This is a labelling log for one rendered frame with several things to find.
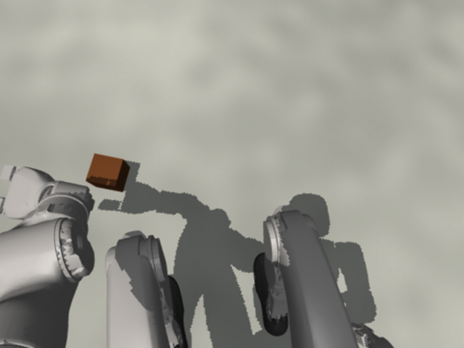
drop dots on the right robot hand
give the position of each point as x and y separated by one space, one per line
366 337

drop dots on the left robot arm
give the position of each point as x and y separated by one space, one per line
42 260

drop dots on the cube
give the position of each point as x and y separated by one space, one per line
108 172

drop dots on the left robot hand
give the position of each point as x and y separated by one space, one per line
25 182

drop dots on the right robot foot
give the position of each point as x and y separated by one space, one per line
272 326

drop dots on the left robot foot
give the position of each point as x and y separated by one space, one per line
178 311

